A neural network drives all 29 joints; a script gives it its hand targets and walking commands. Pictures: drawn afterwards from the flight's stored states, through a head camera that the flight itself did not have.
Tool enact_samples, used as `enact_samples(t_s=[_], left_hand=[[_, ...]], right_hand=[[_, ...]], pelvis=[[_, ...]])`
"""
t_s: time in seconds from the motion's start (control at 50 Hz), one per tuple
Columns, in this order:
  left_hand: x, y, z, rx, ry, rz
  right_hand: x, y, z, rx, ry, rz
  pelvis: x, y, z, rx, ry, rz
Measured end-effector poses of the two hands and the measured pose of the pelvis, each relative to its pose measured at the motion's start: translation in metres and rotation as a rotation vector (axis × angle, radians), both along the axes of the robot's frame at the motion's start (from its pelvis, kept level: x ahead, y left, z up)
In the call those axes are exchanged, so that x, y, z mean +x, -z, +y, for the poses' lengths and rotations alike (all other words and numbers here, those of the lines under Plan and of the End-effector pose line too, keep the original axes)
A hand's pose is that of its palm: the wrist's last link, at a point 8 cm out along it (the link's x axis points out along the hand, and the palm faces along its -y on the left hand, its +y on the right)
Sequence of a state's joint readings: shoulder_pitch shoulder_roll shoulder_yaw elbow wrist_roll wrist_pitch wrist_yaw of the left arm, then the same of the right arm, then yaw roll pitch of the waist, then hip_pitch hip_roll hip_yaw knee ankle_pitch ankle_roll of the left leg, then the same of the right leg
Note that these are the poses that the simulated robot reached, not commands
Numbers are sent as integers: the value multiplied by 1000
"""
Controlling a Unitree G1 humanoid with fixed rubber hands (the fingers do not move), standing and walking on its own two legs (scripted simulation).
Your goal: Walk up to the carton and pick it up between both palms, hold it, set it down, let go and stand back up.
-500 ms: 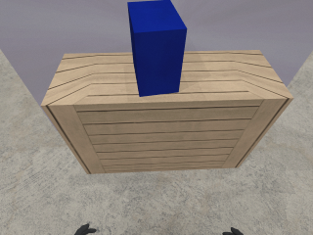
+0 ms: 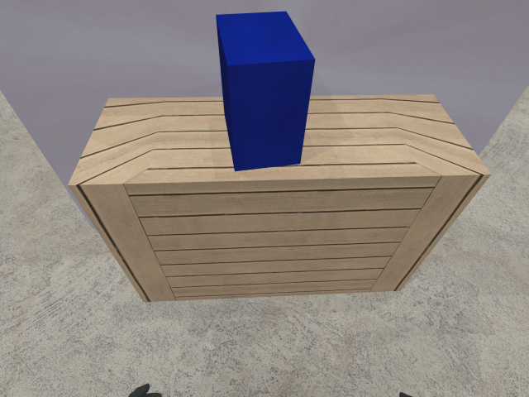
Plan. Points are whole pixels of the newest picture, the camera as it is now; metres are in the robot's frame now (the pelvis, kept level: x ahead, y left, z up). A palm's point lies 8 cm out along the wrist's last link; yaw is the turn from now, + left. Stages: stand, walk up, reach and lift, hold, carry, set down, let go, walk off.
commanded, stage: stand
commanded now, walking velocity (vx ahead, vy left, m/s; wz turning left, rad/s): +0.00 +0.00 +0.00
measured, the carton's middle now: (260, 92) +0.76 +0.04 +0.05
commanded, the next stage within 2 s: walk up in 0.48 s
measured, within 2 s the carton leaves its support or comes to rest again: neither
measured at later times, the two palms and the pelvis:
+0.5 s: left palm out of the picture +0.06 +0.23 -0.12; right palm out of the picture +0.05 -0.23 -0.12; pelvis +0.00 +0.00 +0.01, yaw +0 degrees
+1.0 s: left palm out of the picture +0.06 +0.28 -0.14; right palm out of the picture +0.04 -0.22 -0.12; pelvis +0.06 +0.03 +0.00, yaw -3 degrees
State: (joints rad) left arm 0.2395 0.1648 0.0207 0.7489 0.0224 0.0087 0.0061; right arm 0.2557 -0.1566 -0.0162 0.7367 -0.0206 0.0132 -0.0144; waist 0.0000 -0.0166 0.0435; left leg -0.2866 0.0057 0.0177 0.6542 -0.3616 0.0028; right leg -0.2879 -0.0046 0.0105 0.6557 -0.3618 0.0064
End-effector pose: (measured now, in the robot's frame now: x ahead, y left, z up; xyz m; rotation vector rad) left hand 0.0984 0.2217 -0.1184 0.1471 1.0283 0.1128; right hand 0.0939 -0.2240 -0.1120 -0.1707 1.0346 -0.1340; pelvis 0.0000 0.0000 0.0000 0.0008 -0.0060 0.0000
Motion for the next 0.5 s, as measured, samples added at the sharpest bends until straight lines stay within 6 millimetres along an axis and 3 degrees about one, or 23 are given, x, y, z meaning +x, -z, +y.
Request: enact_samples(t_s=[0.22,0.5], left_hand=[[-22,2,12,33,-38,66],[-43,3,10,33,-55,133]], right_hand=[[-23,8,1,17,32,70],[-39,9,-4,8,62,118]], pelvis=[[-1,-2,0,3,3,-9],[-3,-7,-1,5,7,-14]])
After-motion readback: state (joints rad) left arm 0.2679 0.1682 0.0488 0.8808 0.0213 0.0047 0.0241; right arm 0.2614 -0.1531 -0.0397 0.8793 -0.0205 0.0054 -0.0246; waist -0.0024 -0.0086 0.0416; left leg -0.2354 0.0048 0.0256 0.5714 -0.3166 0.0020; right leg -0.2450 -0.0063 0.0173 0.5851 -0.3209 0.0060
